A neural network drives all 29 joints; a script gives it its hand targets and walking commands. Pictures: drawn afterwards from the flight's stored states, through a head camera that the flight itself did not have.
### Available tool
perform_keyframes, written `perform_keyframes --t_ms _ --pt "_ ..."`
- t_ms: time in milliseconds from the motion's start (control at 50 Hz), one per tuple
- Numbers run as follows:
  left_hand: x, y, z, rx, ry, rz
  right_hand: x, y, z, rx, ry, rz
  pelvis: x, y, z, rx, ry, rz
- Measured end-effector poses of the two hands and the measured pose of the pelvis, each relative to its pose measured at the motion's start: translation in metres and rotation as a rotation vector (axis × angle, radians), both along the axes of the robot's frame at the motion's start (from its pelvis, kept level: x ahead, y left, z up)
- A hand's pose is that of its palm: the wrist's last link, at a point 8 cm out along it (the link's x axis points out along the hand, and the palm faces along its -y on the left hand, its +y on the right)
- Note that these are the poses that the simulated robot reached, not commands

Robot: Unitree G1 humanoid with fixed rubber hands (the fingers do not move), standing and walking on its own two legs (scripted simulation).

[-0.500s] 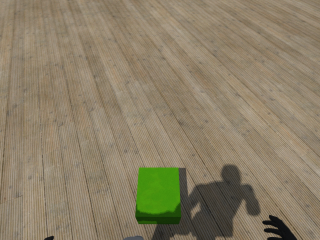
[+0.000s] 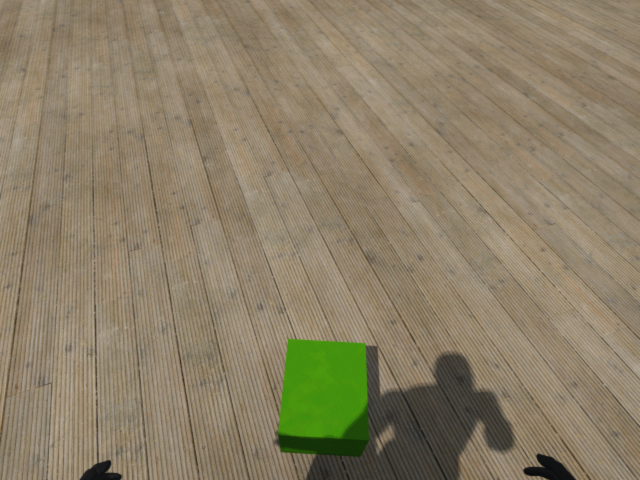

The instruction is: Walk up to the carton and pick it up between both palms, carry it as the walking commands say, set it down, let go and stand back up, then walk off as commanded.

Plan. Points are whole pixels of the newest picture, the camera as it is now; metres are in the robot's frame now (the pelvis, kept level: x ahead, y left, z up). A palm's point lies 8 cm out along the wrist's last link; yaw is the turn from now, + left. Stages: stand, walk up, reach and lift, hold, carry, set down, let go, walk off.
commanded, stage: walk up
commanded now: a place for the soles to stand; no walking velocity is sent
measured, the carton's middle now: (323, 397) +0.44 -0.02 -0.66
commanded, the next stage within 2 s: none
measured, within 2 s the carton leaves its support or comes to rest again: neither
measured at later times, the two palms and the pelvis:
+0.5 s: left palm out of the picture +0.05 +0.31 -0.09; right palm out of the picture +0.11 -0.30 -0.08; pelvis +0.00 +0.00 +0.02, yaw +0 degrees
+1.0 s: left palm out of the picture +0.14 +0.29 -0.09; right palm out of the picture +0.11 -0.31 -0.09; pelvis +0.02 -0.01 +0.03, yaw -2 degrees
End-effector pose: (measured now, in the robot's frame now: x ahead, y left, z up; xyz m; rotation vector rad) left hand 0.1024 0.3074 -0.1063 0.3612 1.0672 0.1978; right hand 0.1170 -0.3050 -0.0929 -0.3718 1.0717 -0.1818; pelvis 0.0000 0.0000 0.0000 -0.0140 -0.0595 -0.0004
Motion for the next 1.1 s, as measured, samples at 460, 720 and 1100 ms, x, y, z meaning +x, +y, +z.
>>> perform_keyframes --t_ms 460,720,1100 --pt "-0.056 0.008 0.013 -0.001 0.122 0.069 -0.004 0.011 0.013 0.039 0.000 0.001 -0.004 -0.001 0.020 0.005 0.020 -0.010" --pt "-0.013 -0.016 0.015 -0.019 0.095 0.026 -0.002 -0.003 0.008 0.043 0.051 -0.041 0.011 -0.010 0.024 0.008 0.029 -0.017" --pt "0.042 -0.019 0.021 -0.012 0.036 -0.027 -0.009 -0.003 0.006 0.040 0.074 -0.097 0.023 -0.007 0.025 0.012 0.022 -0.042"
